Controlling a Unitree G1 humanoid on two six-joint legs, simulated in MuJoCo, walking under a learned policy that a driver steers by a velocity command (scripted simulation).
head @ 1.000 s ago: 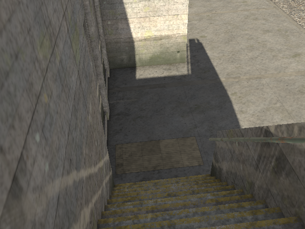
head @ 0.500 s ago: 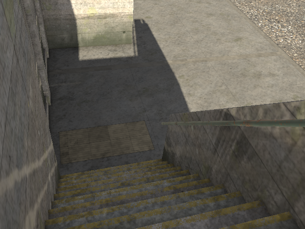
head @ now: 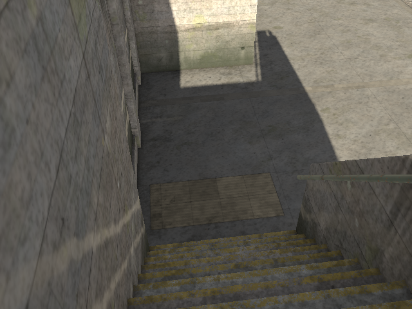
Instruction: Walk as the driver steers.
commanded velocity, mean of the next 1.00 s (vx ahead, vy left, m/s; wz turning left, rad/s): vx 0.50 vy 0.00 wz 0.00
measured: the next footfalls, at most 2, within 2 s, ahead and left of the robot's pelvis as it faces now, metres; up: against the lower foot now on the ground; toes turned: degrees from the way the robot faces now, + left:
left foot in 0.02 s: +0.09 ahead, +0.08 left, -0.23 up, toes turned +1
right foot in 0.54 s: +0.34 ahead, -0.02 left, -0.46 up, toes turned -3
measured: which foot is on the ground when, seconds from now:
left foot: up 0.00-0.00, down 0.02-0.54, up 0.56-0.96, down 0.98-1.00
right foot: down 0.00-0.02, up 0.04-0.52, down 0.54-1.00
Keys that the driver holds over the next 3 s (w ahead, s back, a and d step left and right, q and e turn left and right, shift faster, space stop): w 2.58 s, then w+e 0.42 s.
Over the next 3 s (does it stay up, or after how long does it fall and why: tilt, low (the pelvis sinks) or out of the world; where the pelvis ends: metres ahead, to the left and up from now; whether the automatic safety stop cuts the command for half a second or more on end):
stays up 1.36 0.36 -1.44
